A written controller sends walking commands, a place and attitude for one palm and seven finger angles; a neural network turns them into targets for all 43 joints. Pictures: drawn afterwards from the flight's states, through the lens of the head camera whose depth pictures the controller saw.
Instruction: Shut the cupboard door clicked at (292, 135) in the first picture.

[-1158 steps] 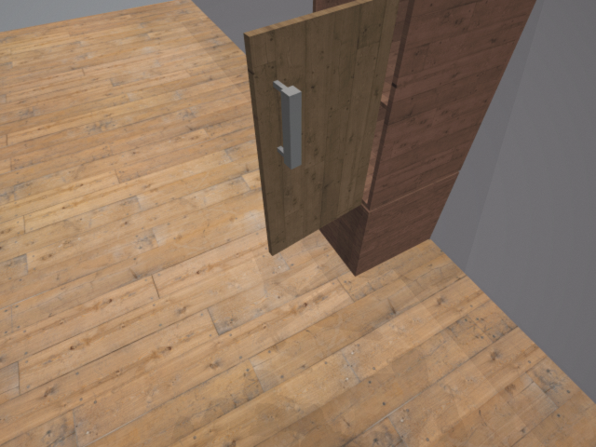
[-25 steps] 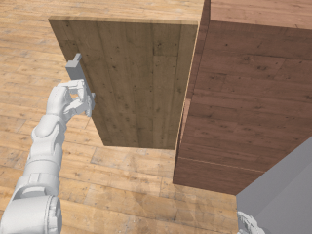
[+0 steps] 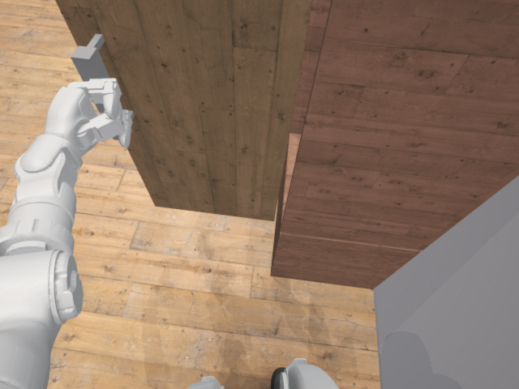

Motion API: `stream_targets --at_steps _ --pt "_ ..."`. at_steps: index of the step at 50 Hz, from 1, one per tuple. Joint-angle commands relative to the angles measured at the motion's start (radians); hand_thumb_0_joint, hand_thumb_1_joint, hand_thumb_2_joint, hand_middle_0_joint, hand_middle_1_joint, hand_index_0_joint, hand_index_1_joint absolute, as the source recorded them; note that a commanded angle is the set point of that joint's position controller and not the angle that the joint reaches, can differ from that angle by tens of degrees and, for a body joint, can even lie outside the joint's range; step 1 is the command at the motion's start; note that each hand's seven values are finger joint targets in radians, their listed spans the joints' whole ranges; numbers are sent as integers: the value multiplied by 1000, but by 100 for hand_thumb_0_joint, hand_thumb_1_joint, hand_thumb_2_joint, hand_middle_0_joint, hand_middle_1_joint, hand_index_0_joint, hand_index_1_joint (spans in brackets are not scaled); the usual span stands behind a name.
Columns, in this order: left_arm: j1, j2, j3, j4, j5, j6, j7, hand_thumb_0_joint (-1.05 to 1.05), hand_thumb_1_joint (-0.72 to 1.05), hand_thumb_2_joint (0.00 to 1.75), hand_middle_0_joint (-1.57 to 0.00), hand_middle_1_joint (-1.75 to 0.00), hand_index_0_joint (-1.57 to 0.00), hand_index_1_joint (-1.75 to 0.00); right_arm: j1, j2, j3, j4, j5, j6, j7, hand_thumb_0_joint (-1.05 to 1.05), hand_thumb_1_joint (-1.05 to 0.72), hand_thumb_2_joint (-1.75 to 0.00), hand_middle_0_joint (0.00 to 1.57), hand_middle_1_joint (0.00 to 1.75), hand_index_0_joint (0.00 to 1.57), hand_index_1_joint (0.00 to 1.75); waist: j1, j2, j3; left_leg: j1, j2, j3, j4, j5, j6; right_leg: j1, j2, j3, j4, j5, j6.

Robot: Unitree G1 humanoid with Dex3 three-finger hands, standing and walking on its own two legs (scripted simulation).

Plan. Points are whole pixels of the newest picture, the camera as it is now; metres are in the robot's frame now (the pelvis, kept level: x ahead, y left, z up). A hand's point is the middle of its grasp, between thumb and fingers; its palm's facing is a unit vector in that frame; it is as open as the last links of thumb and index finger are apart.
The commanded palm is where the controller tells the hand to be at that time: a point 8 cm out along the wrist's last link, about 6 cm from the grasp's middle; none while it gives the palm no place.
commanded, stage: push the door shut along its arc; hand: left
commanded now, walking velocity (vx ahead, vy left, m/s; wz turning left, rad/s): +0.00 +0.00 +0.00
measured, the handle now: (111, 90) +0.56 +0.21 +0.11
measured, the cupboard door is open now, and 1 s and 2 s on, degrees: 90 69 62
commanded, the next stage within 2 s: pull the fist back off the door in 1.18 s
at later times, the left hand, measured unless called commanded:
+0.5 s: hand (138, 90) +0.54 +0.17 +0.13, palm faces -0.28 -0.96 +0.01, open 3.2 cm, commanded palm +0.56 +0.19 +0.12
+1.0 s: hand (183, 71) +0.59 +0.10 +0.12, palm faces -0.40 -0.92 -0.01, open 3.1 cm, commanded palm +0.60 +0.14 +0.12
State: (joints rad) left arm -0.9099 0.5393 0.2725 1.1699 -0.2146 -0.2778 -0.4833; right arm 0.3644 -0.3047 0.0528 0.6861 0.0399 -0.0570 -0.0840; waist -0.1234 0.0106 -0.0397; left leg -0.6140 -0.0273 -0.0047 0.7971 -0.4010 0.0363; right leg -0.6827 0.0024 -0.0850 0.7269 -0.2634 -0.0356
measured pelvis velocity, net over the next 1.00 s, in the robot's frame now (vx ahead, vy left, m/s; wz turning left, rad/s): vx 0.04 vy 0.01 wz -0.05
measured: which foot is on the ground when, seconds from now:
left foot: down 0.00-1.00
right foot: down 0.00-1.00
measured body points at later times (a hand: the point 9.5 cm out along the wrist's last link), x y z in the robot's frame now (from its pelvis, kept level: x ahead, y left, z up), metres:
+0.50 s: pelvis +0.01 +0.01 -0.01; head +0.14 +0.02 +0.41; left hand +0.55 +0.22 +0.13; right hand -0.01 -0.27 -0.12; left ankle -0.01 +0.09 -0.71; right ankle +0.05 -0.10 -0.71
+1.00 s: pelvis +0.04 +0.01 -0.02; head +0.18 +0.00 +0.41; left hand +0.61 +0.15 +0.13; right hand -0.01 -0.26 -0.13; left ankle -0.01 +0.09 -0.71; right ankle +0.05 -0.10 -0.71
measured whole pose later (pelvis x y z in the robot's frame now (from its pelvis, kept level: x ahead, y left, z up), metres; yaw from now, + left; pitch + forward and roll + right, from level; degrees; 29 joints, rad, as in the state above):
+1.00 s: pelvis +0.04 +0.01 -0.02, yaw -3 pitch +22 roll -2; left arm -1.24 0.61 0.28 1.29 -0.10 -0.19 -0.52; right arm 0.41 -0.28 0.05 0.67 0.00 0.00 -0.06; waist -0.23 0.05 -0.07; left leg -0.79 0.00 0.02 0.91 -0.50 0.05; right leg -0.87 0.03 -0.06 0.82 -0.33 -0.03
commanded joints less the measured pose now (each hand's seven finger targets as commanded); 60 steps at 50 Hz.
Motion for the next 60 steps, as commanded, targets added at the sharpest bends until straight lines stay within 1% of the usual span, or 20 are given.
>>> stream_targets --at_steps 1,8,13,16,18,19,21,23,28,32,38,39,42,44,47,50,52,56,58,60 --pt "-619 188 1 -211 -4 -63 -17 0 90 90 -130 -150 -130 -150 105 -169 -61 -66 -7 -35 -8 0 -90 -90 20 30 20 30 -79 86 -403 94 23 -60 -112 162 -7 202 -1 89 -58 110 5" --pt "-726 210 -18 -149 12 -46 -35 0 90 90 -130 -150 -130 -150 141 -186 -62 -38 -11 -35 -10 0 -90 -90 20 30 20 30 -120 99 -417 83 29 -69 -82 145 -4 128 8 83 -49 72 6" --pt "-800 162 -67 -142 20 -28 -46 0 90 90 -130 -150 -130 -150 162 -190 -65 -20 -18 -36 -6 0 -90 -90 20 30 20 30 -141 175 -452 165 36 -91 -53 212 -16 20 16 61 -23 82 0" --pt "-829 132 -83 -124 22 -9 -47 0 90 90 -130 -150 -130 -150 175 -191 -67 -9 -23 -34 -4 0 -90 -90 20 30 20 30 -158 162 -455 176 40 -98 -39 239 -15 -14 19 53 -18 92 0" --pt "-856 167 -63 -130 28 -6 -46 0 90 90 -130 -150 -130 -150 187 -195 -68 -2 -28 -29 -3 0 -90 -90 20 30 20 30 -154 185 -493 206 41 -104 -24 297 -22 -24 22 46 -2 118 -3" --pt "-860 133 -80 -110 28 3 -47 0 90 90 -130 -150 -130 -150 188 -191 -68 1 -28 -29 -2 0 -90 -90 20 30 20 30 -163 181 -480 207 41 -103 -18 312 -20 -39 24 44 -1 128 -2" --pt "-863 166 -57 -81 35 14 -43 0 90 90 -130 -150 -130 -150 195 -194 -66 0 -31 -23 -1 0 -90 -90 20 30 20 30 -165 138 -457 154 41 -99 -14 283 -15 -23 24 45 -1 119 0" --pt "-879 195 -38 -86 43 11 -39 0 90 90 -130 -150 -130 -150 203 -196 -67 0 -35 -18 0 0 -90 -90 20 30 20 30 -163 161 -495 169 40 -97 0 326 -18 -20 26 45 11 148 -2" --pt "-877 196 -40 -105 56 12 -50 0 90 90 -130 -150 -130 -150 215 -192 -74 -5 -41 0 9 0 -90 -90 20 30 20 30 -154 198 -557 223 45 -101 31 455 -29 -23 33 38 40 227 -6" --pt "-880 138 -69 -128 42 23 -61 0 90 90 -130 -150 -130 -150 217 -186 -76 -5 -42 13 8 0 -90 -90 20 30 20 30 -164 211 -556 286 52 -108 45 555 -34 -70 40 22 48 248 -6" --pt "-905 258 24 -93 64 41 -30 0 90 90 -130 -150 -130 -150 226 -186 -69 -15 -48 27 9 0 -90 -90 20 30 20 30 -155 169 -545 199 45 -90 49 516 -24 -5 41 34 58 285 -5" --pt "-890 250 21 -61 73 44 -23 0 90 90 -130 -150 -130 -150 226 -181 -67 -20 -48 27 9 0 -90 -90 20 30 20 30 -161 149 -521 166 43 -83 50 490 -20 4 40 36 57 289 -3" --pt "-866 330 77 -99 93 19 -5 0 90 90 -130 -150 -130 -150 235 -180 -66 -45 -50 34 12 0 -90 -90 20 30 20 30 -133 166 -586 149 36 -72 51 542 -22 89 39 39 81 358 -9" --pt "-857 280 38 -121 105 12 -15 0 90 90 -130 -150 -130 -150 232 -175 -74 -50 -51 37 17 0 -90 -90 20 30 20 30 -134 191 -616 204 45 -75 60 596 -27 63 39 44 80 376 -2" --pt "-864 252 21 -93 85 28 -34 0 90 90 -130 -150 -130 -150 242 -180 -77 -45 -48 41 11 0 -90 -90 20 30 20 30 -159 107 -585 163 40 -62 55 555 -12 96 44 41 68 397 0" --pt "-900 237 -1 -96 85 43 -46 0 90 90 -130 -150 -130 -150 241 -183 -82 -31 -49 46 9 0 -90 -90 20 30 20 30 -170 108 -575 157 41 -58 54 515 -9 86 42 46 57 389 3" --pt "-943 171 -48 -105 74 45 -47 0 90 90 -130 -150 -130 -150 240 -179 -80 -18 -48 44 6 0 -90 -90 20 30 20 30 -187 159 -560 207 40 -58 60 551 -7 31 45 36 59 377 -1" --pt "-987 172 -55 -46 77 63 -47 0 90 90 -130 -150 -130 -150 242 -184 -77 8 -53 41 5 0 -90 -90 20 30 20 30 -209 130 -531 151 33 -53 72 466 -3 23 46 39 54 348 -1" --pt "-1036 153 -75 -70 73 54 -47 0 90 90 -130 -150 -130 -150 238 -185 -78 23 -56 36 5 0 -90 -90 20 30 20 30 -217 179 -565 200 34 -56 82 495 -5 -4 48 32 64 346 -3" --pt "-1060 103 -114 -65 72 58 -48 0 90 90 -130 -150 -130 -150 231 -185 -76 34 -56 32 5 0 -90 -90 20 30 20 30 -227 199 -543 203 36 -61 91 473 -5 -50 47 27 66 312 -3"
